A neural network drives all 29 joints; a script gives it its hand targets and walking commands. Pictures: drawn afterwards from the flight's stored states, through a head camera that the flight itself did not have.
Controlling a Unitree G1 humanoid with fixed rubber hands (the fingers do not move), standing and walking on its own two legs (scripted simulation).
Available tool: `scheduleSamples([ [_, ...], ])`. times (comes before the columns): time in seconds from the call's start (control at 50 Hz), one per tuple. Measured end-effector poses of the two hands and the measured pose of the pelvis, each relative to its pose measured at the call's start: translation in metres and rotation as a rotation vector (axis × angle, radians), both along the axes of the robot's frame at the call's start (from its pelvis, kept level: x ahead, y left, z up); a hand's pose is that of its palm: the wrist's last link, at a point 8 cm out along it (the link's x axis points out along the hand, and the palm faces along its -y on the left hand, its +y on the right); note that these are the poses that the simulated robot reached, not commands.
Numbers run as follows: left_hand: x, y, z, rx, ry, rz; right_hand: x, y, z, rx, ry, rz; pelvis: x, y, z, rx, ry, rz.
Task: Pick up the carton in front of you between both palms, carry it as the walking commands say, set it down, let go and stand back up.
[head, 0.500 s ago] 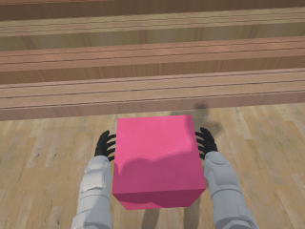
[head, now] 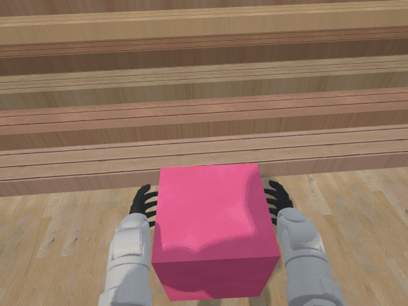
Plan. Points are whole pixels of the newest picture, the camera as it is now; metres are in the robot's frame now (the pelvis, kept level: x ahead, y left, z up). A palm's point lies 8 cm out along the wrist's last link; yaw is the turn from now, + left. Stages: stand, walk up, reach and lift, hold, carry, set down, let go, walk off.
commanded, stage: reach and lift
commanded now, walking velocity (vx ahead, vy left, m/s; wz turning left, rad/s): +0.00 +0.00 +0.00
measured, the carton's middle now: (212, 234) +0.30 +0.00 -0.04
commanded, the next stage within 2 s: hold in 0.72 s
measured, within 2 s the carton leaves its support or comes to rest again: neither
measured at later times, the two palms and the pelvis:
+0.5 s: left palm (139, 213) +0.31 +0.15 +0.04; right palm (284, 207) +0.31 -0.15 +0.04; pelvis +0.02 +0.00 +0.01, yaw +0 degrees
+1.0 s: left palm (136, 214) +0.30 +0.15 +0.06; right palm (288, 209) +0.30 -0.15 +0.06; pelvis +0.01 +0.00 +0.01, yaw +0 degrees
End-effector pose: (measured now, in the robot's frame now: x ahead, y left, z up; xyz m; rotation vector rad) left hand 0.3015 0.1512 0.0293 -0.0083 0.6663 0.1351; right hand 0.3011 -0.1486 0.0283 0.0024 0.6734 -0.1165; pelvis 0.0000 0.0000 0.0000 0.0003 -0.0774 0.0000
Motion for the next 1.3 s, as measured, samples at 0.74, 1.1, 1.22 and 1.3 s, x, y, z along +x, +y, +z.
scheduleSamples([
  [0.74,0.006,-0.001,0.016,0.033,-0.009,-0.022,0.007,-0.001,0.016,-0.032,-0.009,0.027,0.020,-0.003,0.007,0.000,-0.028,0.006],
  [1.1,-0.007,-0.002,0.029,0.016,-0.017,-0.012,-0.007,-0.001,0.028,-0.014,-0.017,0.011,0.006,-0.002,0.006,0.000,-0.070,0.003],
  [1.22,-0.006,-0.001,0.030,0.007,-0.024,-0.005,-0.005,-0.001,0.030,-0.006,-0.024,0.006,0.003,-0.002,0.005,0.000,-0.072,0.004],
  [1.3,-0.005,-0.002,0.030,0.006,-0.025,-0.004,-0.004,-0.001,0.030,-0.006,-0.025,0.005,0.004,-0.002,0.005,0.000,-0.073,0.004],
])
